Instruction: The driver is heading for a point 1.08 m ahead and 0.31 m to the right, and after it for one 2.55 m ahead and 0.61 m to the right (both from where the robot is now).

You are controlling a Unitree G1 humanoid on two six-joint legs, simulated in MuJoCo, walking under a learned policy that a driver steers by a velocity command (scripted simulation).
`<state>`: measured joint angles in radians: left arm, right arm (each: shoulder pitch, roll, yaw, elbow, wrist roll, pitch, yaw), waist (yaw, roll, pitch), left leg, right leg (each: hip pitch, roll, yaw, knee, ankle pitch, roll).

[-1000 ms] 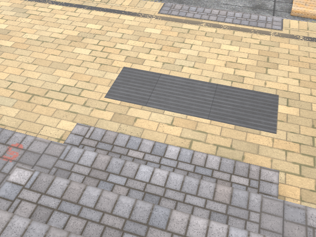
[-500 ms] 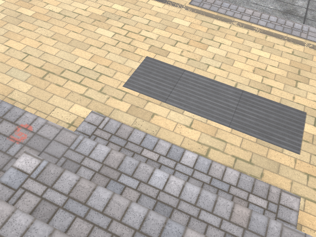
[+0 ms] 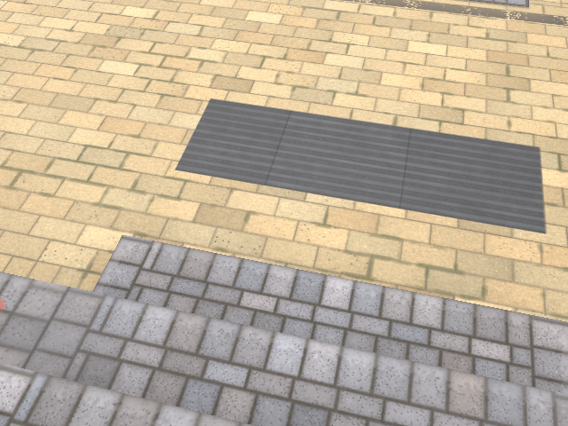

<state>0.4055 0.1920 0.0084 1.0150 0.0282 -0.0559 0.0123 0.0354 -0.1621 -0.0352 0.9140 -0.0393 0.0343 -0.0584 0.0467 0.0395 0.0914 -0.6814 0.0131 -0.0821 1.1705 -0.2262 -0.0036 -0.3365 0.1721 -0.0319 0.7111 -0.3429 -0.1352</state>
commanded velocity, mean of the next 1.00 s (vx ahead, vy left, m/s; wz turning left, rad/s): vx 0.40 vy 0.00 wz -0.57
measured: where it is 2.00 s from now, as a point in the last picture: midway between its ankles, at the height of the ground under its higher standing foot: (343, 391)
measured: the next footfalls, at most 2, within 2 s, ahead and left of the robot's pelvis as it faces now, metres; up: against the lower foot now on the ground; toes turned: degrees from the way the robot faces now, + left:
left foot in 0.26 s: +0.10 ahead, +0.19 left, +0.00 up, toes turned -10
right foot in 0.70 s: +0.33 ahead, -0.02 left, -0.15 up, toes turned -25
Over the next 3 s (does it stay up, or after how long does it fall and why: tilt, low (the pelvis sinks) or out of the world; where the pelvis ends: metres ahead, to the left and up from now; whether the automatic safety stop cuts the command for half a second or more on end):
stays up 0.85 -0.31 -0.41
